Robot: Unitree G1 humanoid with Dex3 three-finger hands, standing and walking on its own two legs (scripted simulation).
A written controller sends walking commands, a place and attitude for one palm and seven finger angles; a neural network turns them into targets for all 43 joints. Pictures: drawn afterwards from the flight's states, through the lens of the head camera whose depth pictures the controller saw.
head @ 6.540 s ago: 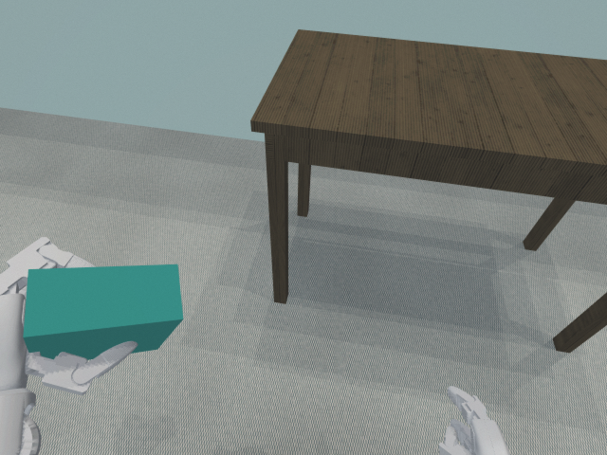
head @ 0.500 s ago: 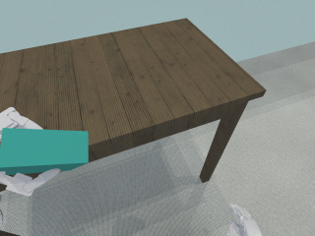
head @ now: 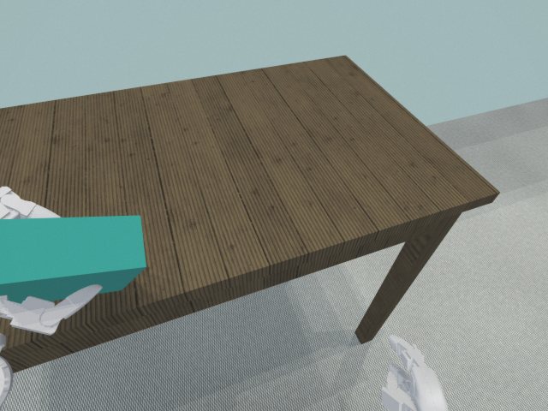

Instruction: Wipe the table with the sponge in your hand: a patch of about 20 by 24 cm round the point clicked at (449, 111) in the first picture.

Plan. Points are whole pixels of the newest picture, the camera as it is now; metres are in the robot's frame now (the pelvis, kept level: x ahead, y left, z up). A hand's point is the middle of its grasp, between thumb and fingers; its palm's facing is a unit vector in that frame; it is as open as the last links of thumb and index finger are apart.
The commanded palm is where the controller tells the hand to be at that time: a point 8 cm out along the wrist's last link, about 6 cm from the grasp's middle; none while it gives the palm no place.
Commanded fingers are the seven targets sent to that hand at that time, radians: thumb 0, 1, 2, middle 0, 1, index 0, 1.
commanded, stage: come to a stop and stand still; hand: left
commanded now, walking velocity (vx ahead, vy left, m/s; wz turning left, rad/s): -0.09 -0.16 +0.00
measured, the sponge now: (91, 260) +0.24 +0.22 +0.16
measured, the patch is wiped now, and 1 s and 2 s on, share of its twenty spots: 0.00 0.00 0.00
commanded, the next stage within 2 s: look again from close up in 1.26 s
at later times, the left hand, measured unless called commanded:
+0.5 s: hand (41, 263) +0.22 +0.26 +0.17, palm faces +0.37 -0.86 -0.34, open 9.8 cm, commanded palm +0.15 +0.30 +0.20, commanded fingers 0.00 0.10 1.30 -1.20 -1.60 -1.20 -1.60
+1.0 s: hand (37, 246) +0.25 +0.28 +0.17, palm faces +0.36 -0.86 -0.37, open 9.8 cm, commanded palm +0.18 +0.32 +0.20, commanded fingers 0.00 0.10 1.30 -1.20 -1.60 -1.20 -1.60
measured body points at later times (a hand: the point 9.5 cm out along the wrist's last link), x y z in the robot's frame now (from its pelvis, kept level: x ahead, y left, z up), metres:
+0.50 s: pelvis -0.02 +0.02 +0.02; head +0.00 +0.03 +0.47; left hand +0.20 +0.31 +0.19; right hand +0.16 -0.23 -0.05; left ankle +0.04 +0.13 -0.72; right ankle -0.01 -0.11 -0.72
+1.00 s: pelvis +0.02 +0.04 +0.02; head +0.05 +0.06 +0.47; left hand +0.22 +0.32 +0.19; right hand +0.21 -0.17 -0.05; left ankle +0.04 +0.13 -0.72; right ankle +0.00 -0.10 -0.72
